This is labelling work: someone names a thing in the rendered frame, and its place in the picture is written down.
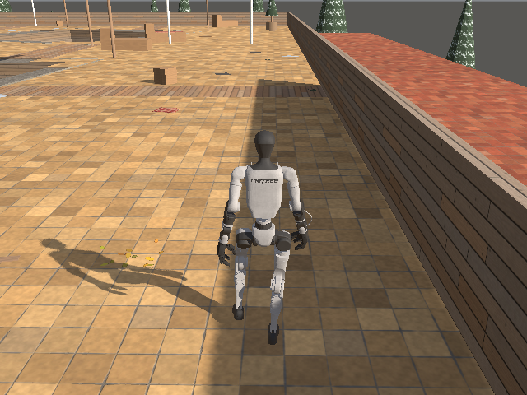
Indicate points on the right robot foot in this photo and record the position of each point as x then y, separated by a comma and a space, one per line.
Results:
272, 337

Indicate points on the robot left hand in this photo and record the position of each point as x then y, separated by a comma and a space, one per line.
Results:
221, 252

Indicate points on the robot left upper arm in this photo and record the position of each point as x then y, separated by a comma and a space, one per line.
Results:
237, 175

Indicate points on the robot right upper arm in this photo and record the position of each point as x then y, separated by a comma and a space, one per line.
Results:
289, 174

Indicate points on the robot right hand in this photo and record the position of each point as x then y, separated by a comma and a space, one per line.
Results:
299, 237

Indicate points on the right robot forearm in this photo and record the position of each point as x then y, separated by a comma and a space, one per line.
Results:
300, 220

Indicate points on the left robot forearm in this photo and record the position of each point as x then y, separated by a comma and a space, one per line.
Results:
227, 225

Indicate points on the humanoid robot head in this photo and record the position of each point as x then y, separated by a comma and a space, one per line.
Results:
264, 143

